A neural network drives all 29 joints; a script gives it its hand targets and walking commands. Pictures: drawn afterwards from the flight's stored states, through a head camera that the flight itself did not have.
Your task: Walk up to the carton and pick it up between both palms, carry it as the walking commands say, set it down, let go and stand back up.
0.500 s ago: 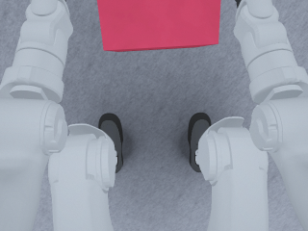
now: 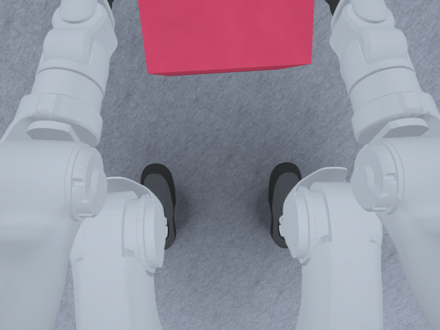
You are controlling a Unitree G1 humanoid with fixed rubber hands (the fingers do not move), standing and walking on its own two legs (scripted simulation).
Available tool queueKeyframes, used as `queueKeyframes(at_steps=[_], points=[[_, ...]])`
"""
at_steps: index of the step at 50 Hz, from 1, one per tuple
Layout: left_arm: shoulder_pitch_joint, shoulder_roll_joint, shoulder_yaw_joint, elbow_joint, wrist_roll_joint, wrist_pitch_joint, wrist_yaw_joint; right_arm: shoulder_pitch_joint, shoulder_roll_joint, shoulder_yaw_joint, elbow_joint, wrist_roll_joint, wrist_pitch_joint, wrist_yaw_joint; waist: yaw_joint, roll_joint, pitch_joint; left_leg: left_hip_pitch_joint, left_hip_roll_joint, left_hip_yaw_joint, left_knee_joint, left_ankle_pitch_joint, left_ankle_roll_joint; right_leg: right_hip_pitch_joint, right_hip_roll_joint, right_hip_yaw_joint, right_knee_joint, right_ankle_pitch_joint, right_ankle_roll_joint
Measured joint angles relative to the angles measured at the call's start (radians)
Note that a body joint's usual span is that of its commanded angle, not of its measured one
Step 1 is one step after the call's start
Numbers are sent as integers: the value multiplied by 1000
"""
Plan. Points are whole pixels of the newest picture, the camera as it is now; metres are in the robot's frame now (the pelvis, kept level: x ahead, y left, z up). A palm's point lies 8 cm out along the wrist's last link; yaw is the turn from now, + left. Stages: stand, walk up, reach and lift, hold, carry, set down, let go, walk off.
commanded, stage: reach and lift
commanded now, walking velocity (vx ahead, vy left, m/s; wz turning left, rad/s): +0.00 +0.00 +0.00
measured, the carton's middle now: out of the picture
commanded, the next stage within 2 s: none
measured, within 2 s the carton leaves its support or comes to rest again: leaves its support in 0.52 s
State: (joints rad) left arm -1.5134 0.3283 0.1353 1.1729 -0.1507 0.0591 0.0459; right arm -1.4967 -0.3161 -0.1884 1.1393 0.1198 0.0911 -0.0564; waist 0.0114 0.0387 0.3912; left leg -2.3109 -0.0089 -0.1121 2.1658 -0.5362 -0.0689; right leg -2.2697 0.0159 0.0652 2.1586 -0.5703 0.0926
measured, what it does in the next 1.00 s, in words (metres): stands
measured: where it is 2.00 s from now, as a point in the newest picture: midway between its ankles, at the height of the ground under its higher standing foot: (223, 219)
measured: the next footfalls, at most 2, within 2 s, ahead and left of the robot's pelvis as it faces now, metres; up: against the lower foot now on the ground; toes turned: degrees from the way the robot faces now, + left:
none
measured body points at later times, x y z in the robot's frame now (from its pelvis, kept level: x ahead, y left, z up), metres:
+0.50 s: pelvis +0.00 +0.00 +0.00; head +0.38 +0.01 +0.22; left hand +0.56 +0.17 -0.20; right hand +0.56 -0.15 -0.20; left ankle +0.11 +0.14 -0.34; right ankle +0.11 -0.15 -0.34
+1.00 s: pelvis -0.02 +0.00 +0.01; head +0.35 +0.01 +0.25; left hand +0.56 +0.18 -0.14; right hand +0.56 -0.13 -0.15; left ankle +0.11 +0.14 -0.34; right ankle +0.11 -0.15 -0.34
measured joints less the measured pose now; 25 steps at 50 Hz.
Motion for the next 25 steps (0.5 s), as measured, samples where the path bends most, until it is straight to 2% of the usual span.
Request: queueKeyframes(at_steps=[5, 15, 19, 25], points=[[0, 0, 22, 0, 15, 16, -18, 0, 1, -17, 0, 0, 17, 13, 0, 0, 0, 0, 0, 0, 10, -4, 2, 0, 1, 1, 10, -4, 0], [0, 0, 24, -9, 16, 41, -17, 0, 1, -15, -12, 0, 45, 6, 0, 0, 0, 0, 0, 0, 18, -6, 2, 1, 1, 1, 17, -5, 0], [0, 0, 24, -22, 16, 61, -7, 0, 2, 2, -26, 0, 62, -6, 0, 0, 0, 0, 0, 0, 18, -5, 2, 1, 1, 1, 17, -5, 0], [0, 0, 15, -76, 16, 97, 37, -14, -3, 47, -64, 0, 94, -29, 0, 0, 34, 25, 0, 0, 20, -5, 2, 27, 1, 1, 17, -5, 1]])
